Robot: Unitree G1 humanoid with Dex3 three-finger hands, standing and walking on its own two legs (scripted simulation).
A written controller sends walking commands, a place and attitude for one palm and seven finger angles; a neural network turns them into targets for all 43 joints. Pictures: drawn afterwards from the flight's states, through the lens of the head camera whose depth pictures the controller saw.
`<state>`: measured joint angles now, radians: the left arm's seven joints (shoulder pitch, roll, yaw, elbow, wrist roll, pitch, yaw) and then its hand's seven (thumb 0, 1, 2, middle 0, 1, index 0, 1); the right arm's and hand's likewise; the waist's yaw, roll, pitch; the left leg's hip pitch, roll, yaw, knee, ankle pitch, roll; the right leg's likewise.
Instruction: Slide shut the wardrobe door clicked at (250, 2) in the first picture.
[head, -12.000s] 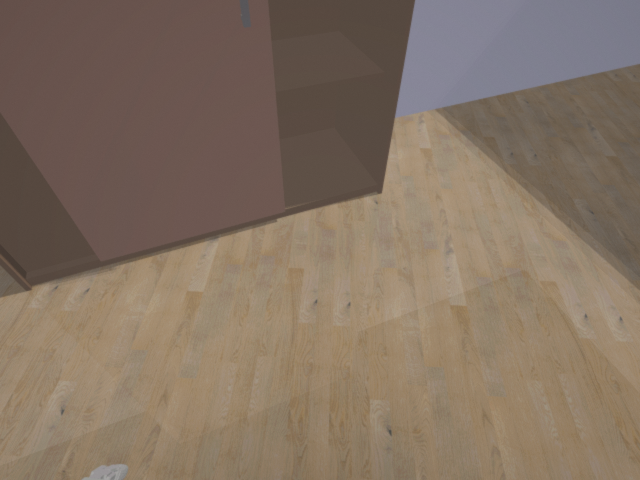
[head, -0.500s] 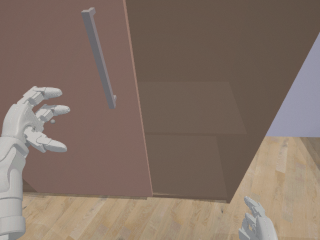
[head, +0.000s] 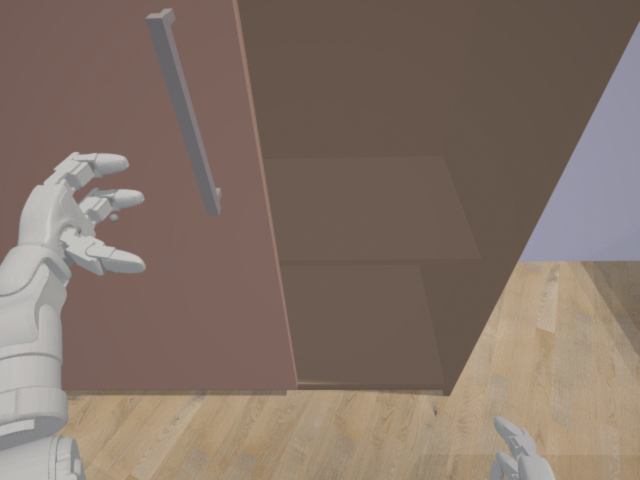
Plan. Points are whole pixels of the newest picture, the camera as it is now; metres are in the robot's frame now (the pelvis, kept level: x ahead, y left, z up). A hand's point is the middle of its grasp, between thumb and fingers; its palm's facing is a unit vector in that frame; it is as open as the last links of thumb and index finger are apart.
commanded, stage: move the hooked fingers beside the handle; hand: left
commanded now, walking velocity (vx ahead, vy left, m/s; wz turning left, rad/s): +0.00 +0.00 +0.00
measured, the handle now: (193, 126) +0.52 +0.21 +0.21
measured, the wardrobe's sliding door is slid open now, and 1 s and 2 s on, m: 0.47 0.47 0.47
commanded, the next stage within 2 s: feel for the door with the fingertips in 1.64 s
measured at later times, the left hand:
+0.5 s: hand (140, 190) +0.41 +0.26 +0.18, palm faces +0.08 -1.00 -0.02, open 14.0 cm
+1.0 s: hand (149, 180) +0.44 +0.26 +0.17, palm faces +0.07 -1.00 -0.02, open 14.0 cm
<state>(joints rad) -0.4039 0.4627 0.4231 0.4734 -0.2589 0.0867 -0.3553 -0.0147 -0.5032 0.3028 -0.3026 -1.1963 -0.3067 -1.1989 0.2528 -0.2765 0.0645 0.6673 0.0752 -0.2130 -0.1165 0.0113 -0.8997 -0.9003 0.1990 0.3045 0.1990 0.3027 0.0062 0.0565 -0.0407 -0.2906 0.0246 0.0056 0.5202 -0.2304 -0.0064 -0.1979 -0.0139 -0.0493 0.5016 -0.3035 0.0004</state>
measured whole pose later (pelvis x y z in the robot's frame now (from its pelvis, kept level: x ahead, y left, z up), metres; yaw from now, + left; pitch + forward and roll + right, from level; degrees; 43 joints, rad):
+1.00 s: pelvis +0.01 +0.01 +0.00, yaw -1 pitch +6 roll -1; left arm -0.70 0.56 0.44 0.89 -0.18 -0.05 -0.35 -0.01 -0.50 0.30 -0.30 -1.20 -0.30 -1.20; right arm 0.36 -0.30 0.03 0.67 0.06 -0.10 -0.08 0.01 -0.90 -0.90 0.20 0.30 0.20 0.30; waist -0.07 0.04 -0.06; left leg -0.42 0.04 0.03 0.58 -0.27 0.00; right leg -0.32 -0.01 -0.03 0.53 -0.31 0.01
